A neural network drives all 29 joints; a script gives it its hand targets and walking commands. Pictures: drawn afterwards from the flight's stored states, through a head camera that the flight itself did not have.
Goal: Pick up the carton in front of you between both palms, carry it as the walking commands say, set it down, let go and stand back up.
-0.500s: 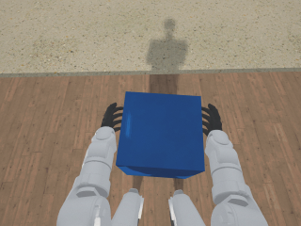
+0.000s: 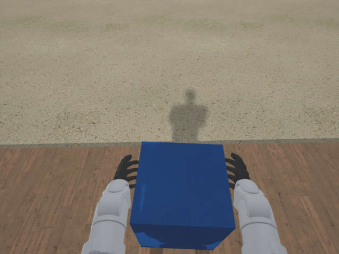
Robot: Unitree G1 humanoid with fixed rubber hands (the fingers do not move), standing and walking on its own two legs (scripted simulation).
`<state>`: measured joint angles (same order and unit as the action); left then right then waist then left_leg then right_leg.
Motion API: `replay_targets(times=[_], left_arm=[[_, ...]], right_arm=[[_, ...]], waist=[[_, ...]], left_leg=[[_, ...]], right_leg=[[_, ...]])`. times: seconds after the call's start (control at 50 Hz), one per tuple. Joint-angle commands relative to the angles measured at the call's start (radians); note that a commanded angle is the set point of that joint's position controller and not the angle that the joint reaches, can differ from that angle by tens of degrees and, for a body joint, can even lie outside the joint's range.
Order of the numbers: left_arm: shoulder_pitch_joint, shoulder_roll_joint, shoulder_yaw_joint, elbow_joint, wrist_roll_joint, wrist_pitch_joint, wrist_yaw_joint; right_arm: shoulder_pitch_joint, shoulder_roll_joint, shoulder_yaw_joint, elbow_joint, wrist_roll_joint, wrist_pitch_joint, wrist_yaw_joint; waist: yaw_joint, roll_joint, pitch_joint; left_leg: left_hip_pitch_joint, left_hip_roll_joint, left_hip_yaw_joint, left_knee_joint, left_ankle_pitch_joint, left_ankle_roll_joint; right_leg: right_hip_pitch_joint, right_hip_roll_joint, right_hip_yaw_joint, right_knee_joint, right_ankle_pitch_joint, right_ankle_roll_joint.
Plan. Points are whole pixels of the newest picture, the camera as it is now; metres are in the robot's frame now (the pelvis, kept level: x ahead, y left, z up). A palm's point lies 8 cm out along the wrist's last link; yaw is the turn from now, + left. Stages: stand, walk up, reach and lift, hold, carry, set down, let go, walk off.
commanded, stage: reach and lift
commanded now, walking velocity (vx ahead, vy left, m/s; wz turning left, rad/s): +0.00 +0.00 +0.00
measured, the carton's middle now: (179, 198) +0.28 +0.00 -0.07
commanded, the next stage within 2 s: hold in 1.04 s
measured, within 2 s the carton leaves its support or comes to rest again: neither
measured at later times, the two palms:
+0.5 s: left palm (118, 180) +0.28 +0.15 +0.03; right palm (244, 180) +0.28 -0.15 +0.04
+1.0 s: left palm (118, 178) +0.28 +0.15 +0.04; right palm (244, 176) +0.28 -0.15 +0.05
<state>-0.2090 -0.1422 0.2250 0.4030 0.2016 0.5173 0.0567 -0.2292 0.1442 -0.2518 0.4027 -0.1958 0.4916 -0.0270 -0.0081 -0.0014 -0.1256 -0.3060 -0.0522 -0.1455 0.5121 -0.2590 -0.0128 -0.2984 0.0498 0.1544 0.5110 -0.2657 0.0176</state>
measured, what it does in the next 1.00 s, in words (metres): stands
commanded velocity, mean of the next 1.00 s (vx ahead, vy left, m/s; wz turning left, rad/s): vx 0.00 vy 0.00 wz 0.00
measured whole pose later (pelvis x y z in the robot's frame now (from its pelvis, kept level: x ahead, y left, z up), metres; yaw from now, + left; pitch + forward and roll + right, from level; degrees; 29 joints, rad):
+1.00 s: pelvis +0.00 +0.00 +0.01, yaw +0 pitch -5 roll +0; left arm -0.23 -0.15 0.20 0.28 0.26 0.71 0.02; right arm -0.26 0.15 -0.24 0.29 -0.28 0.67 0.01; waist -0.01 -0.01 -0.01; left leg -0.08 -0.04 -0.13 0.36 -0.20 -0.01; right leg -0.07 0.03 0.15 0.37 -0.21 0.01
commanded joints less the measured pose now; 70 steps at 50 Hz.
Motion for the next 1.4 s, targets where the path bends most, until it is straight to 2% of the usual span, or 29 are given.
replay_targets(times=[0.0, 0.14, 0.24, 0.34, 0.44, 0.64, 0.86, 1.02, 1.12, 1.24, 1.38], left_arm=[[-0.506, -0.939, -0.550, -0.062, -0.184, 0.048, -0.278], [-0.651, -0.950, -0.478, -0.022, -0.159, 0.062, -0.305], [-0.752, -0.987, -0.516, -0.048, -0.175, 0.053, -0.317], [-0.740, -0.977, -0.482, -0.003, -0.157, 0.065, -0.318], [-0.713, -0.971, -0.472, -0.003, -0.151, 0.077, -0.316], [-0.623, -0.948, -0.522, -0.114, -0.174, 0.103, -0.295], [-0.542, -0.938, -0.555, -0.193, -0.195, 0.132, -0.285], [-0.553, -0.933, -0.569, -0.221, -0.207, 0.149, -0.289], [-0.578, -0.930, -0.626, -0.306, -0.243, 0.182, -0.288], [-0.592, -0.856, -0.504, -0.182, -0.171, 0.218, -0.293], [-0.708, -0.924, -0.550, -0.210, -0.200, 0.196, -0.310]], right_arm=[[-0.395, 0.966, 0.545, 0.037, 0.141, 0.086, 0.259], [-0.522, 0.995, 0.472, 0.082, 0.111, 0.100, 0.284], [-0.611, 1.041, 0.504, 0.068, 0.131, 0.092, 0.295], [-0.618, 1.020, 0.480, 0.095, 0.115, 0.102, 0.294], [-0.596, 1.002, 0.475, 0.083, 0.112, 0.114, 0.292], [-0.496, 0.974, 0.508, -0.005, 0.130, 0.138, 0.281], [-0.426, 0.953, 0.538, -0.089, 0.149, 0.164, 0.278], [-0.438, 0.956, 0.554, -0.118, 0.160, 0.182, 0.278], [-0.454, 0.976, 0.618, -0.198, 0.203, 0.219, 0.270], [-0.467, 0.917, 0.497, -0.074, 0.135, 0.256, 0.269], [-0.576, 0.980, 0.541, -0.105, 0.165, 0.231, 0.281]], waist=[[-0.003, -0.008, -0.110], [0.002, -0.003, -0.051], [0.004, 0.002, -0.145], [0.003, 0.002, -0.123], [0.003, -0.003, -0.120], [0.000, 0.002, -0.139], [0.001, 0.009, -0.130], [0.004, 0.000, -0.117], [0.005, -0.005, -0.164], [0.005, -0.007, 0.036], [0.007, 0.000, -0.089]], left_leg=[[0.173, -0.042, 0.063, -0.121, 0.238, -0.004], [0.149, -0.037, 0.083, -0.132, 0.041, 0.008], [0.171, -0.036, 0.087, -0.115, 0.039, 0.008], [0.171, -0.038, 0.092, -0.130, 0.014, 0.007], [0.200, -0.039, 0.090, -0.143, 0.069, 0.006], [0.265, -0.043, 0.080, -0.161, 0.242, -0.007], [0.305, -0.047, 0.073, -0.180, 0.326, -0.014], [0.305, -0.051, 0.077, -0.188, 0.299, -0.010], [0.337, -0.054, 0.077, -0.195, 0.318, -0.010], [0.256, -0.045, 0.091, -0.226, 0.085, 0.001], [0.285, -0.042, 0.091, -0.200, 0.125, 0.003]], right_leg=[[0.153, 0.043, -0.071, -0.115, 0.271, 0.003], [0.126, 0.035, -0.084, -0.129, 0.074, -0.008], [0.155, 0.033, -0.086, -0.120, 0.067, -0.009], [0.156, 0.033, -0.088, -0.134, 0.039, -0.006], [0.173, 0.034, -0.091, -0.146, 0.092, -0.005], [0.236, 0.045, -0.091, -0.158, 0.263, 0.000], [0.271, 0.054, -0.085, -0.172, 0.332, 0.003], [0.276, 0.053, -0.084, -0.182, 0.317, 0.005], [0.314, 0.051, -0.077, -0.190, 0.361, 0.012], [0.235, 0.040, -0.089, -0.227, 0.118, 0.002], [0.263, 0.042, -0.090, -0.202, 0.151, 0.001]])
